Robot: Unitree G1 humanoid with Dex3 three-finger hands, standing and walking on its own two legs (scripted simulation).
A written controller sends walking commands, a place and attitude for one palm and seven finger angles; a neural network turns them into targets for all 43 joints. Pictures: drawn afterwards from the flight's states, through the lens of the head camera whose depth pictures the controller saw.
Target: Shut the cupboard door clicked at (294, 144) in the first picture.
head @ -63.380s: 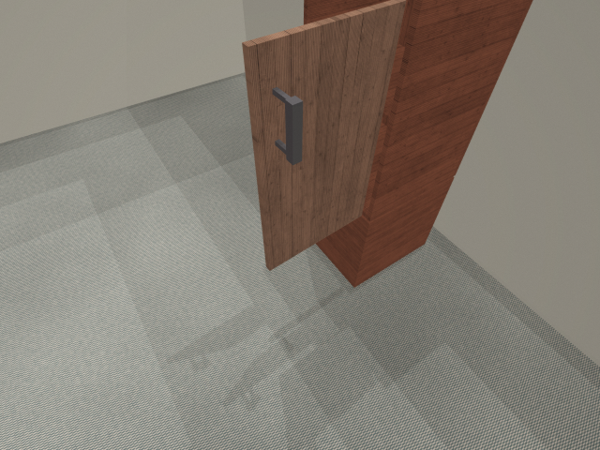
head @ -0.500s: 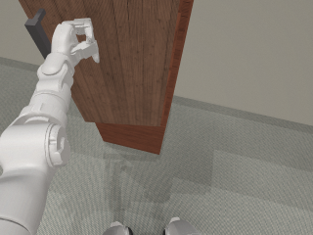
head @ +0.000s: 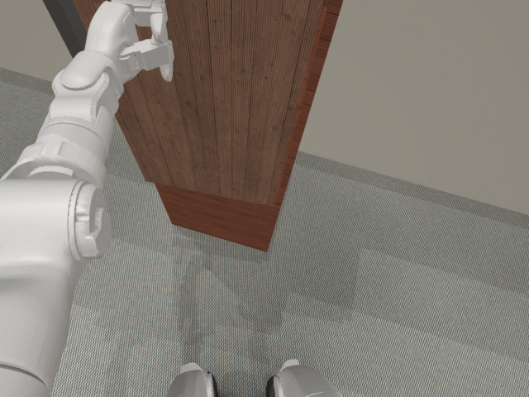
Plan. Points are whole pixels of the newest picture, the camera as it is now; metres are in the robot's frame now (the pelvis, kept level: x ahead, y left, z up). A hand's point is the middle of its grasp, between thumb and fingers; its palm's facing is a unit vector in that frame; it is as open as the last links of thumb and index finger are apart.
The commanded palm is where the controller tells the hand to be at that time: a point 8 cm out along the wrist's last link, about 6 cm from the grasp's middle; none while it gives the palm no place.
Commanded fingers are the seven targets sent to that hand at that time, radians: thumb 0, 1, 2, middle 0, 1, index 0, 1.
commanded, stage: push the door shut along its arc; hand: left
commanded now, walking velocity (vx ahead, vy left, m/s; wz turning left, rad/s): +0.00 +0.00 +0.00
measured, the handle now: (85, 31) +0.60 +0.16 +0.15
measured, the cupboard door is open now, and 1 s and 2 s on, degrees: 5 0 0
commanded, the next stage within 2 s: pull the fist back off the door in 0.10 s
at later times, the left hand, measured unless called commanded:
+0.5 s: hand (185, 38) +0.57 +0.04 +0.16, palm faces +0.14 -0.99 -0.05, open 3.1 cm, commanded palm +0.55 +0.06 +0.15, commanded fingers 0.00 0.90 0.90 -1.30 -1.50 -1.30 -1.50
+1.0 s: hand (199, 71) +0.52 +0.02 +0.15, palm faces +0.08 -1.00 +0.00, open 3.1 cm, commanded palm +0.47 +0.07 +0.15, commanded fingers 0.00 0.90 0.90 -1.30 -1.50 -1.30 -1.50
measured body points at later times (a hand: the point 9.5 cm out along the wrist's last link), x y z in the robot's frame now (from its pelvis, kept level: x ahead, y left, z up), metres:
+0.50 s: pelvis -0.01 +0.00 -0.01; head +0.11 +0.02 +0.42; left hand +0.56 +0.09 +0.17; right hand -0.08 -0.23 -0.12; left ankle +0.03 +0.11 -0.69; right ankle -0.01 -0.11 -0.69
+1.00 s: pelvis +0.03 -0.01 +0.02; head +0.09 -0.03 +0.47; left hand +0.51 +0.07 +0.15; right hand +0.01 -0.27 -0.11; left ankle +0.03 +0.11 -0.69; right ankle -0.01 -0.11 -0.69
